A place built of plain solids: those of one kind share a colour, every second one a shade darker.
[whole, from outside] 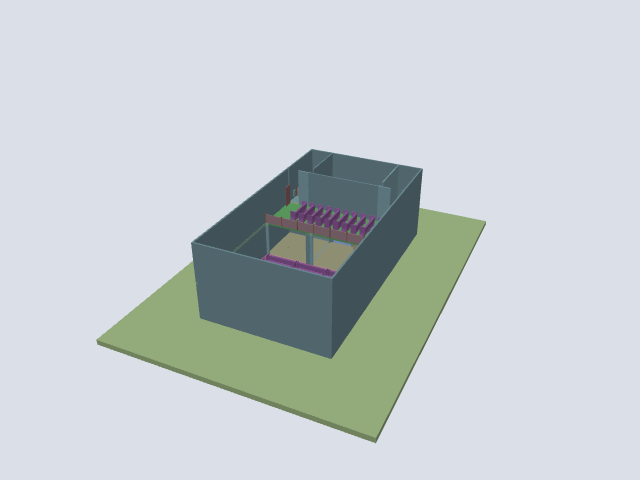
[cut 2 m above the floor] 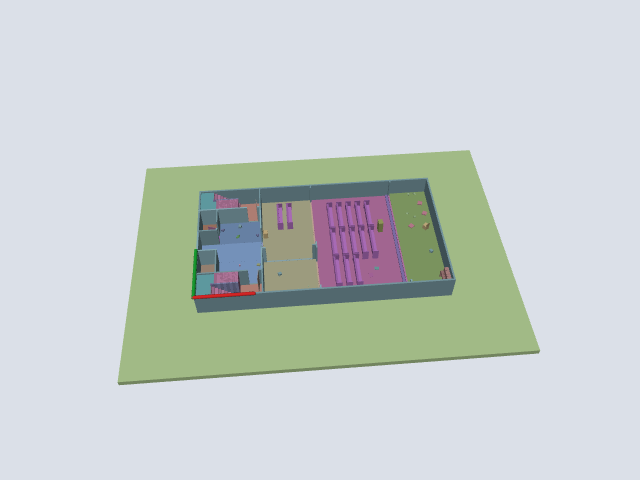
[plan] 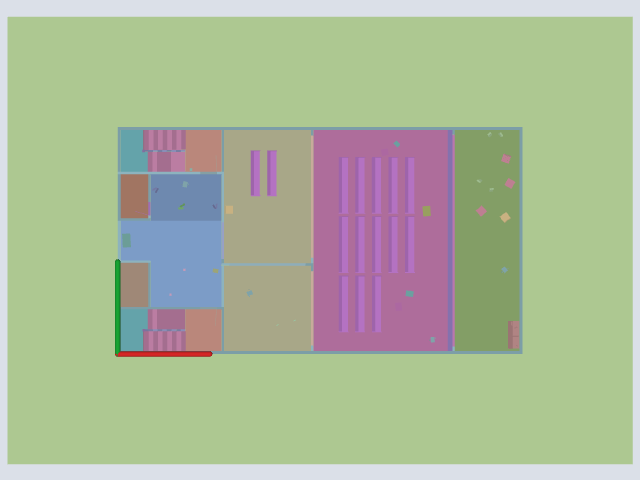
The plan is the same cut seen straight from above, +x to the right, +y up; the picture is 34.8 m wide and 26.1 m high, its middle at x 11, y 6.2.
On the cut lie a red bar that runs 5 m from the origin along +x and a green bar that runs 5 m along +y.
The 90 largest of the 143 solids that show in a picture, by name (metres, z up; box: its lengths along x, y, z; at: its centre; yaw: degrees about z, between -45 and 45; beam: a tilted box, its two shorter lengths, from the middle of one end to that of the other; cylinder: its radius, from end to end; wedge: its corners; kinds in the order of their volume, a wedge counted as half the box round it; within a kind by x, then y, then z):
{
 "under_1": {"box": [34.01, 24.34, 0.5], "at": [11.01, 6.17, -0.51]},
 "wall_1": {"box": [0.16, 2.27, 7.55], "at": [0.08, 1.29, 3.48]},
 "wall_2": {"box": [0.16, 2.4, 3.52], "at": [0.08, 3.76, 1.46]},
 "wall_3": {"box": [0.16, 2.16, 3.52], "at": [0.08, 6.17, 1.46]},
 "wall_4": {"box": [0.16, 7.22, 3.73], "at": [0.08, 6.17, 5.39]},
 "wall_5": {"box": [0.16, 2.4, 3.52], "at": [0.08, 8.58, 1.46]},
 "wall_6": {"box": [0.16, 2.27, 7.55], "at": [0.08, 11.04, 3.48]},
 "wall_7": {"box": [1.79, 0.13, 3.52], "at": [0.9, 5.03, 1.46]},
 "wall_8": {"box": [1.79, 0.13, 3.52], "at": [0.9, 7.32, 1.46]},
 "wall_9": {"box": [0.13, 2.4, 3.52], "at": [1.73, 3.76, 1.46]},
 "wall_10": {"box": [0.13, 1.51, 3.52], "at": [1.73, 9.03, 1.46]},
 "wall_11": {"box": [4.49, 0.13, 3.52], "at": [2.25, 2.5, 1.46]},
 "wall_12": {"box": [4.49, 0.13, 3.52], "at": [2.25, 9.85, 1.46]},
 "wall_13": {"box": [4.76, 0.13, 3.73], "at": [2.38, 2.5, 5.39]},
 "wall_14": {"box": [4.76, 0.13, 3.73], "at": [2.38, 9.85, 5.39]},
 "wall_15": {"box": [0.13, 2.27, 3.52], "at": [5.71, 1.29, 1.46]},
 "wall_16": {"box": [0.13, 1.11, 3.73], "at": [5.71, 1.87, 5.39]},
 "wall_17": {"box": [0.13, 2.25, 3.52], "at": [5.71, 3.68, 1.46]},
 "wall_18": {"box": [0.13, 7.22, 3.73], "at": [5.71, 6.17, 5.39]},
 "wall_19": {"box": [0.13, 2.61, 3.52], "at": [5.71, 8.47, 1.46]},
 "wall_20": {"box": [0.13, 1.11, 3.73], "at": [5.71, 10.46, 5.39]},
 "wall_21": {"box": [0.13, 2.27, 3.52], "at": [5.71, 11.04, 1.46]},
 "wall_22": {"box": [22.01, 0.16, 7.55], "at": [11.01, 0.08, 3.48]},
 "wall_23": {"box": [22.01, 0.16, 7.55], "at": [11.01, 12.26, 3.48]},
 "wall_24": {"box": [0.16, 12.02, 7.55], "at": [21.93, 6.17, 3.48]},
 "stair_1": {"box": [0.28, 1.08, 1.97], "at": [1.55, 0.7, 0.68]},
 "stair_2": {"box": [0.28, 1.08, 1.97], "at": [1.55, 11.64, 0.68]},
 "stair_3": {"box": [0.53, 1.08, 1.78], "at": [1.68, 0.7, 0.59]},
 "stair_4": {"box": [0.53, 1.08, 1.78], "at": [1.68, 11.64, 0.59]},
 "stair_5": {"box": [0.78, 1.08, 1.6], "at": [1.8, 0.7, 0.5]},
 "stair_6": {"box": [0.78, 1.08, 1.6], "at": [1.8, 11.64, 0.5]},
 "stair_7": {"box": [1.03, 1.08, 1.41], "at": [1.93, 0.7, 0.41]},
 "stair_8": {"box": [1.04, 1.08, 1.41], "at": [1.93, 11.64, 0.41]},
 "stair_9": {"box": [1.29, 1.08, 1.23], "at": [2.05, 0.7, 0.31]},
 "stair_10": {"box": [1.29, 1.08, 1.23], "at": [2.05, 11.64, 0.31]},
 "stair_11": {"box": [1.54, 1.08, 1.04], "at": [2.18, 0.7, 0.22]},
 "stair_12": {"box": [1.54, 1.08, 1.04], "at": [2.18, 11.64, 0.22]},
 "stair_13": {"box": [1.79, 1.08, 0.86], "at": [2.31, 0.7, 0.13]},
 "stair_14": {"box": [1.79, 1.08, 0.86], "at": [2.31, 11.64, 0.13]},
 "stair_15": {"box": [2.04, 1.08, 0.67], "at": [2.43, 0.7, 0.04]},
 "stair_16": {"box": [2.05, 1.08, 0.67], "at": [2.43, 11.64, 0.04]},
 "stair_17": {"box": [2.3, 1.08, 0.49], "at": [2.56, 0.7, -0.06]},
 "stair_18": {"box": [2.3, 1.08, 0.49], "at": [2.56, 11.64, -0.06]},
 "stair_19": {"box": [2.04, 1.08, 2.34], "at": [2.66, 1.89, 0.87]},
 "stair_20": {"box": [2.05, 1.08, 2.34], "at": [2.66, 10.45, 0.87]},
 "stair_21": {"box": [1.79, 1.08, 2.52], "at": [2.78, 1.89, 0.96]},
 "stair_22": {"box": [1.79, 1.08, 2.52], "at": [2.78, 10.45, 0.96]},
 "stair_23": {"box": [1.54, 1.08, 2.71], "at": [2.91, 1.89, 1.05]},
 "stair_24": {"box": [1.54, 1.08, 2.71], "at": [2.91, 10.45, 1.05]},
 "stair_25": {"box": [1.29, 1.08, 2.89], "at": [3.04, 1.89, 1.15]},
 "stair_26": {"box": [0.78, 1.08, 3.26], "at": [3.29, 10.45, 1.33]},
 "floor_prayer_hall_1": {"box": [7.56, 12.02, 0.5], "at": [14.42, 6.17, -0.25]},
 "floor_ark_1": {"box": [3.52, 12.02, 0.75], "at": [20.09, 6.17, -0.12]},
 "floor_under_gallery_1": {"box": [4.73, 4.65, 0.5], "at": [8.14, 2.48, -0.25]},
 "floor_under_gallery_2": {"box": [4.73, 7.25, 0.5], "at": [8.14, 8.56, -0.25]},
 "floor_vestibule_1": {"box": [5.49, 2.16, 0.5], "at": [2.9, 6.17, -0.25]},
 "floor_vestibule_2": {"box": [3.86, 2.53, 0.5], "at": [3.72, 3.83, -0.25]},
 "floor_vestibule_3": {"box": [3.86, 2.53, 0.5], "at": [3.72, 8.52, -0.25]},
 "stair_landing_1": {"box": [1.25, 1.19, 2.15], "at": [0.78, 0.75, 0.78]},
 "stair_landing_2": {"box": [1.25, 1.19, 2.15], "at": [0.78, 11.59, 0.78]},
 "stair_landing_3": {"box": [1.5, 1.08, 2.15], "at": [0.91, 1.89, 0.78]},
 "stair_landing_4": {"box": [1.5, 1.08, 2.15], "at": [0.91, 10.45, 0.78]},
 "upper_floor_gallery_1": {"box": [4.86, 12.02, 0.16], "at": [8.21, 6.17, 3.44]},
 "pew_1": {"box": [0.38, 2.49, 0.44], "at": [7.54, 9.82, 0.22]},
 "pew_2": {"box": [0.38, 2.49, 0.44], "at": [8.44, 9.82, 0.22]},
 "pew_3": {"box": [0.38, 3.09, 0.44], "at": [12.33, 2.72, 0.22]},
 "pew_4": {"box": [0.38, 3.09, 0.44], "at": [12.33, 5.95, 0.22]},
 "pew_5": {"box": [0.38, 3.09, 0.44], "at": [12.33, 9.18, 0.22]},
 "pew_6": {"box": [0.38, 3.09, 0.44], "at": [13.23, 2.72, 0.22]},
 "pew_7": {"box": [0.38, 3.09, 0.44], "at": [13.23, 5.95, 0.22]},
 "pew_8": {"box": [0.38, 3.09, 0.44], "at": [13.23, 9.18, 0.22]},
 "pew_9": {"box": [0.38, 3.09, 0.44], "at": [14.13, 2.72, 0.22]},
 "pew_10": {"box": [0.38, 3.09, 0.44], "at": [14.13, 5.95, 0.22]},
 "pew_11": {"box": [0.38, 3.09, 0.44], "at": [14.13, 9.18, 0.22]},
 "pew_12": {"box": [0.38, 3.09, 0.44], "at": [15.03, 5.95, 0.22]},
 "pew_13": {"box": [0.38, 3.09, 0.44], "at": [15.03, 9.18, 0.22]},
 "pew_14": {"box": [0.38, 3.09, 0.44], "at": [15.93, 5.95, 0.22]},
 "pew_15": {"box": [0.38, 3.09, 0.44], "at": [15.93, 9.18, 0.22]},
 "floor_women_lobby_1": {"box": [1.97, 2.27, 0.5], "at": [4.67, 1.29, -0.25]},
 "floor_women_lobby_2": {"box": [1.97, 2.27, 0.5], "at": [4.67, 11.04, -0.25]},
 "floor_cellar_stair_1": {"box": [1.5, 2.4, 0.5], "at": [0.91, 3.76, -0.25]},
 "floor_cloak_room_1": {"box": [1.5, 2.4, 0.5], "at": [0.91, 8.58, -0.25]},
 "floor_gap_ark_steps_1": {"box": [0.13, 11.52, 0.75], "at": [18.27, 6.17, -0.12]},
 "wall_band_1": {"box": [22.01, 0.16, 0.31], "at": [11.01, 0.08, 3.37]},
 "stair_guard_1": {"box": [0.08, 12.02, 0.91], "at": [10.6, 6.17, 3.98]},
 "piano_upright_1": {"box": [0.36, 1.5, 1.22], "at": [21.66, 1.04, 0.86]},
 "ark_steps_tread_1": {"box": [0.26, 12.02, 0.18], "at": [18.07, 6.17, 0.04]},
 "floor_gap_gallery_line_1": {"box": [0.13, 6.65, 0.5], "at": [10.57, 8.55, -0.25]},
 "upper_floor_gallery_landing_1": {"box": [1.67, 1.08, 0.16], "at": [4.82, 0.7, 3.44]},
 "lectern_1": {"box": [0.42, 0.56, 1.2], "at": [16.8, 7.77, 0.6], "yaw": 4.2}
}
